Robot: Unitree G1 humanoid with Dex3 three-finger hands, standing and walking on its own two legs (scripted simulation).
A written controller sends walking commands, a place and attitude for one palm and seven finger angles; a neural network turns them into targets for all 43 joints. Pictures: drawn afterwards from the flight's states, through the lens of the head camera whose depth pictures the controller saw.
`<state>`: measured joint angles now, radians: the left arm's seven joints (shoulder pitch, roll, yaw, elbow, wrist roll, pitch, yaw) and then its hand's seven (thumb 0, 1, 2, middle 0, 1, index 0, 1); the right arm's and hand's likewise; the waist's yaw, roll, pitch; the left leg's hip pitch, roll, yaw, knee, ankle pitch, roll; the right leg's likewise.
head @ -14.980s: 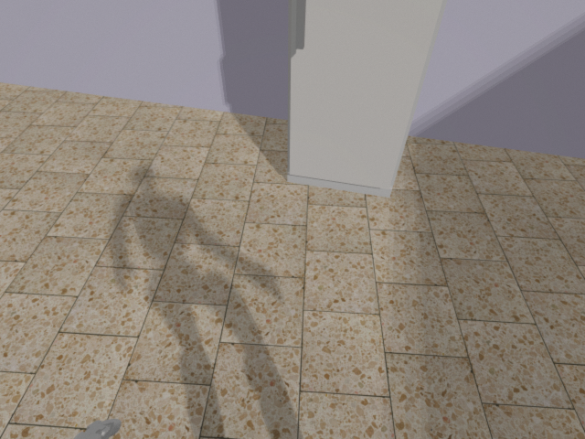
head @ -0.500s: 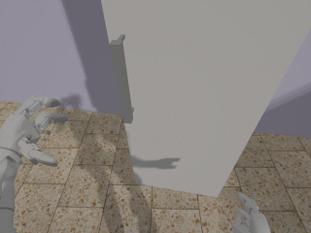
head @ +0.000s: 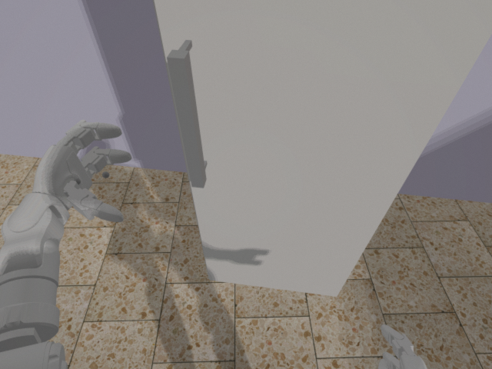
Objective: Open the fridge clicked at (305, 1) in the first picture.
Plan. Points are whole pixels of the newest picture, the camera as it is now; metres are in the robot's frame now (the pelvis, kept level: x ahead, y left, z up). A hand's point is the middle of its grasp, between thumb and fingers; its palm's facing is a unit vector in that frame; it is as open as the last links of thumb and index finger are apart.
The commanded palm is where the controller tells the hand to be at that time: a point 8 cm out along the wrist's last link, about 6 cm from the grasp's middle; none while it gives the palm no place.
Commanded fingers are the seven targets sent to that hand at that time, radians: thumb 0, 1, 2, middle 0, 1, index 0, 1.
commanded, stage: move the hooked fingers beside the handle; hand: left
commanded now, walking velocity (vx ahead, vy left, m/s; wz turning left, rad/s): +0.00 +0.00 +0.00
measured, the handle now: (193, 123) +0.52 +0.14 +0.13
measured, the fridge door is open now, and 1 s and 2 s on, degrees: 0 0 0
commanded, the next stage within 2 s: feel for the door with the fingertips in 1.78 s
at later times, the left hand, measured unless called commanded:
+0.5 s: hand (134, 149) +0.42 +0.22 +0.14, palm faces -0.04 -1.00 +0.00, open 14.0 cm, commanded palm +0.40 +0.27 +0.15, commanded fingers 0.00 -0.50 0.30 -0.30 -1.20 -0.30 -1.20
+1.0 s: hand (146, 127) +0.47 +0.21 +0.15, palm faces -0.05 -1.00 +0.01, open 14.0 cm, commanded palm +0.46 +0.26 +0.14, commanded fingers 0.00 -0.50 0.30 -0.30 -1.20 -0.30 -1.20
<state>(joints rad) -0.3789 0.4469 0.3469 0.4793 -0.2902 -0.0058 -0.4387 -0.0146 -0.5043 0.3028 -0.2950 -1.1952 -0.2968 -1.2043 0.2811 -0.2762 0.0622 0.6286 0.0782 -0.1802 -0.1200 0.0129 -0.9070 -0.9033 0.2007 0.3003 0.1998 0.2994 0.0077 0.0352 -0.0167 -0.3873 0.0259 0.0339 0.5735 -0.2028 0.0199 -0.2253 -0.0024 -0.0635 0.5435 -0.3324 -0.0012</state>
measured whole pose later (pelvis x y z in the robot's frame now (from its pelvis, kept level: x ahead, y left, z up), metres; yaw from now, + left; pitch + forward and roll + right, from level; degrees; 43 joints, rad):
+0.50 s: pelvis +0.01 -0.01 +0.00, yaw -1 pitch +4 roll -1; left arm -0.61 0.49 0.34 0.79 -0.23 -0.04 -0.41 -0.01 -0.50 0.30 -0.30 -1.20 -0.30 -1.20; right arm 0.31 -0.29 0.04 0.65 0.07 -0.10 -0.10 0.01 -0.91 -0.90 0.20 0.30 0.20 0.30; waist -0.04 0.03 -0.04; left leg -0.45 0.04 0.04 0.61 -0.23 0.01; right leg -0.29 0.01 -0.06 0.58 -0.36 -0.01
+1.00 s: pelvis +0.02 -0.01 -0.01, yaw -1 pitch +8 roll -1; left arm -0.81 0.56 0.38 1.05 -0.20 -0.18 -0.43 -0.01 -0.50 0.30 -0.29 -1.20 -0.30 -1.20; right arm 0.37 -0.29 0.03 0.68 0.07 -0.03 -0.09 0.01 -0.91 -0.90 0.20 0.30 0.20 0.30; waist -0.08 0.02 -0.06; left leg -0.55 0.06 0.04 0.67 -0.26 0.00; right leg -0.39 0.03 -0.05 0.64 -0.39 -0.02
